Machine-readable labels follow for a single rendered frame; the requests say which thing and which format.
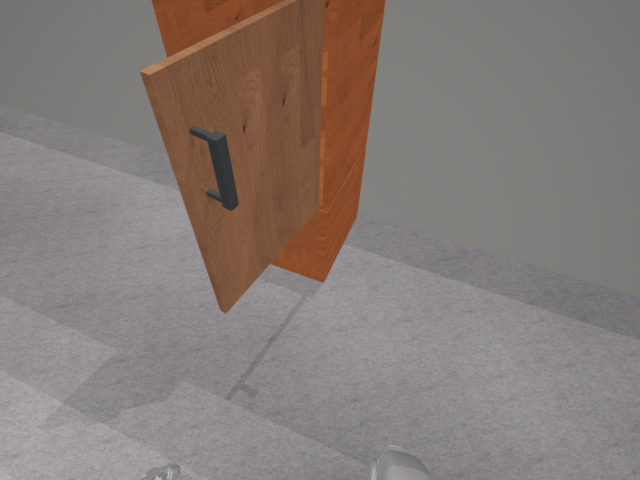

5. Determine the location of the handle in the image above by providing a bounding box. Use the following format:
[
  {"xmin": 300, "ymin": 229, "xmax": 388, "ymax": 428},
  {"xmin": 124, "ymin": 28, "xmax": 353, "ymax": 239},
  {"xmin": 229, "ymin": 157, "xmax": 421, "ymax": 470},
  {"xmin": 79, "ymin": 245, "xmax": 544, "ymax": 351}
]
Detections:
[{"xmin": 189, "ymin": 126, "xmax": 239, "ymax": 211}]

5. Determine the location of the robot right thigh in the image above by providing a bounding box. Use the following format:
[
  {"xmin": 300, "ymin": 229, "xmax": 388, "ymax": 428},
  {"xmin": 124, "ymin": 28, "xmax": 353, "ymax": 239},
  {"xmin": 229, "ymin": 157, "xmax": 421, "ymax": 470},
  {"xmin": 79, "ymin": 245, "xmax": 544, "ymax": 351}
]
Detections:
[{"xmin": 368, "ymin": 450, "xmax": 434, "ymax": 480}]

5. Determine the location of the cupboard door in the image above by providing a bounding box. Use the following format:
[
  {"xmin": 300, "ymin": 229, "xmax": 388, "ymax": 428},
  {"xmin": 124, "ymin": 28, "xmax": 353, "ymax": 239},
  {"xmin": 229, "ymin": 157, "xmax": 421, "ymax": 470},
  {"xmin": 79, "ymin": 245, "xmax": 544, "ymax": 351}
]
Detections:
[{"xmin": 140, "ymin": 0, "xmax": 324, "ymax": 313}]

